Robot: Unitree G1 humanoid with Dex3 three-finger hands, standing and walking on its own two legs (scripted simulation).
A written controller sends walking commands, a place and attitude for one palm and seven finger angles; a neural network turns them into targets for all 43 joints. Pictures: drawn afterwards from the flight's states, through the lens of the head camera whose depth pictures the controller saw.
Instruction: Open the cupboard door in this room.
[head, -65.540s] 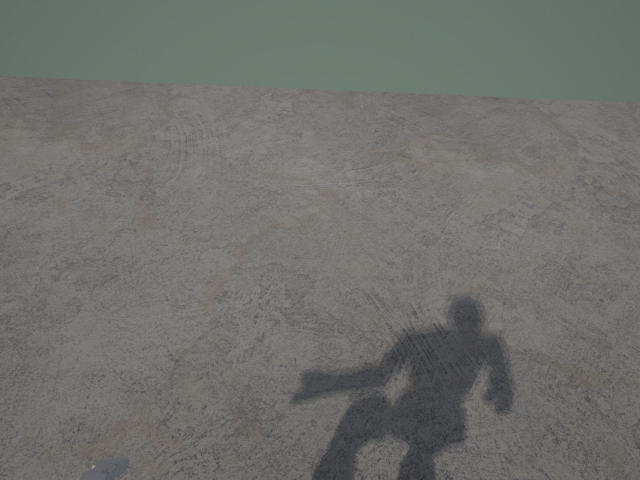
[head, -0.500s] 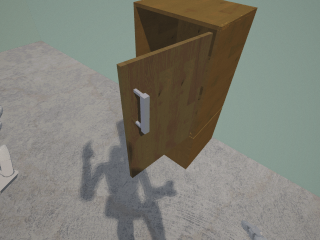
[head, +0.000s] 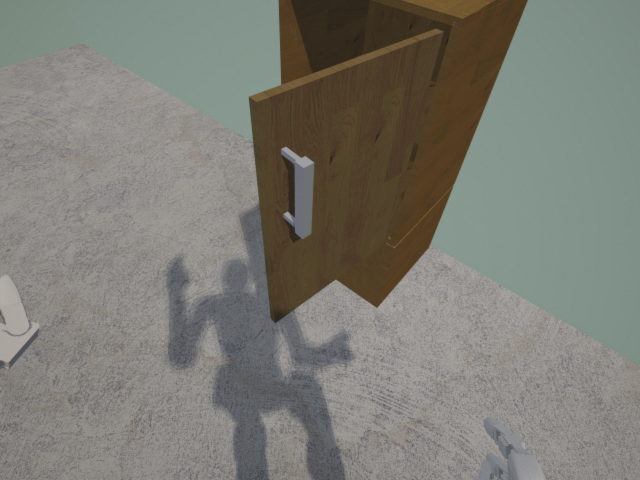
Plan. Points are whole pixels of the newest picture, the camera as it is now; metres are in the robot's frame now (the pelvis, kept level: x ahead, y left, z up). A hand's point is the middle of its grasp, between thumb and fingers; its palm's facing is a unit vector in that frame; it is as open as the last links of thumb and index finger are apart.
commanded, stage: stop stepping back and stand still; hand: left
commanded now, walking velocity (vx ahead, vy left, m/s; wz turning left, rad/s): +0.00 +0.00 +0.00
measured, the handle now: (295, 194) +0.54 +0.08 +0.04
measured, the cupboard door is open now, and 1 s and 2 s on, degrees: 81 81 81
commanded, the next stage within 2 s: let the arm hang, fingers relaxed in 0.32 s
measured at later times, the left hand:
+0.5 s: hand (76, 391) +0.19 +0.27 +0.06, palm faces +0.28 -0.83 -0.48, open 7.4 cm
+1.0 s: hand out of the picture -0.08 +0.18 -0.16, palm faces +0.07 -0.97 -0.24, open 7.3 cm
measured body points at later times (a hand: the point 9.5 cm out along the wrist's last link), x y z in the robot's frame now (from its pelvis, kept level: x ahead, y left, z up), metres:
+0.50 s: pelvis -0.02 +0.00 +0.00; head -0.01 -0.01 +0.45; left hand +0.17 +0.31 +0.09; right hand +0.15 -0.24 -0.10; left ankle +0.03 +0.10 -0.74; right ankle -0.03 -0.12 -0.74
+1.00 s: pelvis -0.02 +0.00 +0.00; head +0.00 -0.01 +0.45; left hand -0.09 +0.23 -0.15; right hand -0.04 -0.22 -0.16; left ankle +0.03 +0.10 -0.74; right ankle -0.03 -0.12 -0.74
